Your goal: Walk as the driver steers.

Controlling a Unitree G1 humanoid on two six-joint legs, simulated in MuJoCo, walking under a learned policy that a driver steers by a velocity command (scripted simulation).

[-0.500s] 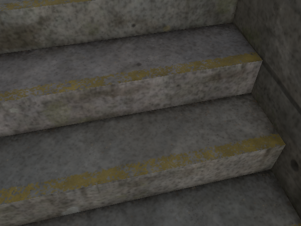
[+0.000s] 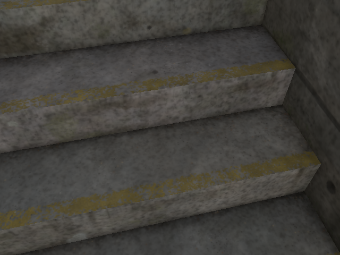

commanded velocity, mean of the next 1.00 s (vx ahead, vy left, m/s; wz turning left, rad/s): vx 0.03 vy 0.00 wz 0.00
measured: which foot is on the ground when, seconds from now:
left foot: down 0.00-1.00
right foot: down 0.00-1.00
